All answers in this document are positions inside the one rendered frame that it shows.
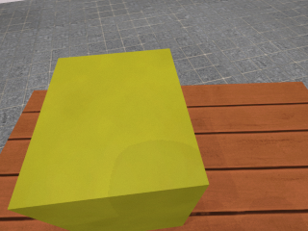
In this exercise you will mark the carton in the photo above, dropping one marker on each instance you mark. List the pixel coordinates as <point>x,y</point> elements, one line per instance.
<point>114,147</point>

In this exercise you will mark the table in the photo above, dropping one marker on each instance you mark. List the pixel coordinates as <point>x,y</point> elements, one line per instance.
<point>253,142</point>

